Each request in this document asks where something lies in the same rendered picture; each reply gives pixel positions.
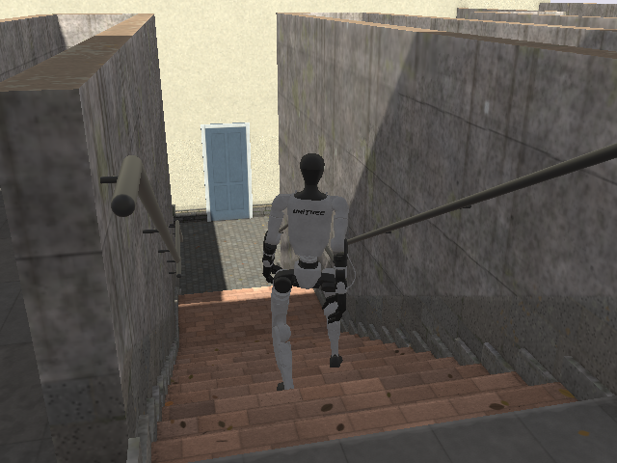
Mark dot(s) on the robot right hand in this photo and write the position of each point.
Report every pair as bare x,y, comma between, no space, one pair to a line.
341,301

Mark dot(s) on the robot right forearm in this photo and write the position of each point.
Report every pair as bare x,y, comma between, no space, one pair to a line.
341,270

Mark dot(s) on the left robot upper arm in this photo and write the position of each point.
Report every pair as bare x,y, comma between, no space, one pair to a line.
279,204

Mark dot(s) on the robot left forearm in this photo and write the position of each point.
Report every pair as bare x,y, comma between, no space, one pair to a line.
268,253

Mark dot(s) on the left robot thigh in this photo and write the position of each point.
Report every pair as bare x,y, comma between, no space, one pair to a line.
282,284

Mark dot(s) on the robot thigh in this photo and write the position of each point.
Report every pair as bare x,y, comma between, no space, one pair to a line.
327,282
282,284

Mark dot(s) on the right robot thigh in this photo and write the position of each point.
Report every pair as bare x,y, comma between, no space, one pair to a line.
327,282

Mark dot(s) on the robot left hand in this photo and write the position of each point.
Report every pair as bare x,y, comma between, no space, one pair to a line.
267,271

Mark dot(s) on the right robot upper arm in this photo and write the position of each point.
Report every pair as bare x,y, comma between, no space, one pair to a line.
341,208

